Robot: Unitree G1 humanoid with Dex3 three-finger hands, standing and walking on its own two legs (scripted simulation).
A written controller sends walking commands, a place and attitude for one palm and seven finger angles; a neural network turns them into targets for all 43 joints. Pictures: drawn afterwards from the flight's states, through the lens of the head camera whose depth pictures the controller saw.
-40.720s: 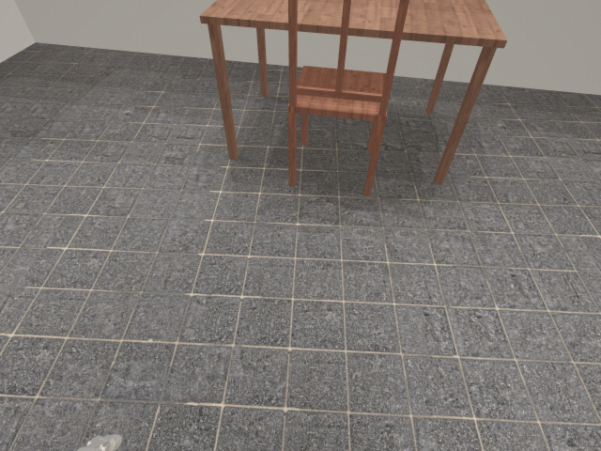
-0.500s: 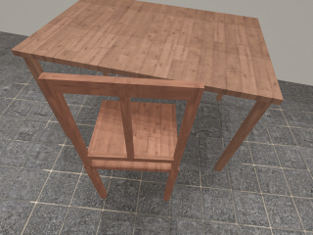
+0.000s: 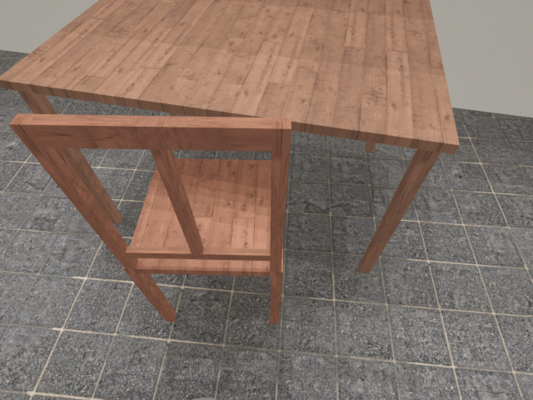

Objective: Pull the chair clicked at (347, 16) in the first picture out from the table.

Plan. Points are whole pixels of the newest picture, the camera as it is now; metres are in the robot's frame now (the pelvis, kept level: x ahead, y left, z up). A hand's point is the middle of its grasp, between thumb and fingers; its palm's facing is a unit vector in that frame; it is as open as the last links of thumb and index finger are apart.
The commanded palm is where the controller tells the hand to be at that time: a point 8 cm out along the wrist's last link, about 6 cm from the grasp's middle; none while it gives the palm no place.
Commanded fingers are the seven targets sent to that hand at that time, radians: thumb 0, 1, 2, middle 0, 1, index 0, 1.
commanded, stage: come to a stop and stand still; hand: left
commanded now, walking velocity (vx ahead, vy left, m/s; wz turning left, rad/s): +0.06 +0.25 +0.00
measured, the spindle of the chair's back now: (182, 208) +0.45 +0.19 -0.05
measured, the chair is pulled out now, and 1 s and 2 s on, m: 0.16 0.16 0.16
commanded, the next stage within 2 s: look again from close up in 0.90 s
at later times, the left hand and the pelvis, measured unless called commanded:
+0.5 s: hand out of the picture +0.03 +0.18 -0.16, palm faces +0.02 -0.96 -0.27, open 7.4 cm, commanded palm none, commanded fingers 0.00 0.90 0.90 -0.20 -0.30 -0.20 -0.30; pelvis -0.01 -0.01 +0.01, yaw +0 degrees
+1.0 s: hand out of the picture -0.02 +0.21 -0.16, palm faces +0.00 -0.97 -0.23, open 7.4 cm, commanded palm none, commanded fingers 0.00 0.90 0.90 -0.20 -0.30 -0.20 -0.30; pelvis -0.02 +0.02 +0.01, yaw +1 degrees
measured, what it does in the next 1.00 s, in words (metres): stands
